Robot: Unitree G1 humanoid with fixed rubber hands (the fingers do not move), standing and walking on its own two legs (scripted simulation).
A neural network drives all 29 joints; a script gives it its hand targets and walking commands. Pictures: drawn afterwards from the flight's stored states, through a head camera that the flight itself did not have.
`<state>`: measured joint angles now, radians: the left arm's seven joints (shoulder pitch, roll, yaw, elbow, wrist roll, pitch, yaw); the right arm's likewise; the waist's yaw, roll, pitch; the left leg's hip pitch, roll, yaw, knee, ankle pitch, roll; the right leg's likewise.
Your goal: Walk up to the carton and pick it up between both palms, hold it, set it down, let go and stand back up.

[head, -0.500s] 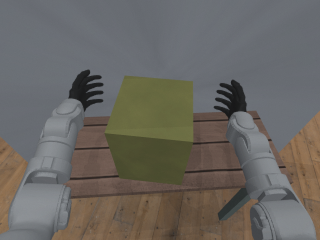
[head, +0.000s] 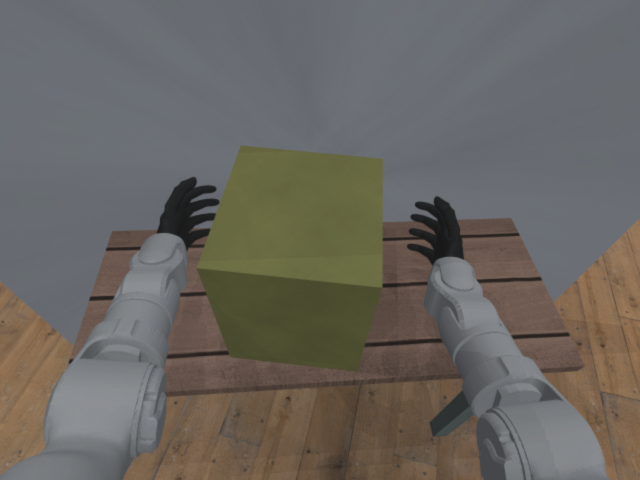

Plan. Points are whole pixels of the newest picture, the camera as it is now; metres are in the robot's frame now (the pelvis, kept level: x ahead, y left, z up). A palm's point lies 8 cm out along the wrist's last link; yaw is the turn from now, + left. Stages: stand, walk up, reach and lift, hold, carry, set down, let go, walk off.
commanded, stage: reach and lift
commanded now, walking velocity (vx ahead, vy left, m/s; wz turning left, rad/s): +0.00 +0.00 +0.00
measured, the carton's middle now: (301, 264) +0.42 +0.02 -0.01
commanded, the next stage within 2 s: none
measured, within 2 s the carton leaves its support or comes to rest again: neither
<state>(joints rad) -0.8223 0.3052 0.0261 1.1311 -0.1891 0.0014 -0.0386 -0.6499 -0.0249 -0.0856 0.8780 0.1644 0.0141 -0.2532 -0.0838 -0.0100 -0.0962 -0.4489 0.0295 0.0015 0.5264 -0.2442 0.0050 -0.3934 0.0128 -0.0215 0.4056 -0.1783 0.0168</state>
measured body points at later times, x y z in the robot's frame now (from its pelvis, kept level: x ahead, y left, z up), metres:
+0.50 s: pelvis -0.03 +0.01 -0.03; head +0.05 +0.05 +0.41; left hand +0.44 +0.18 +0.01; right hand +0.38 -0.17 +0.01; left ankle +0.00 +0.11 -0.74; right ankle +0.01 -0.13 -0.74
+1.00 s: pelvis -0.02 +0.02 -0.02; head +0.06 +0.05 +0.42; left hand +0.43 +0.16 +0.01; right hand +0.38 -0.13 +0.01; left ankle +0.00 +0.11 -0.74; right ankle +0.01 -0.13 -0.74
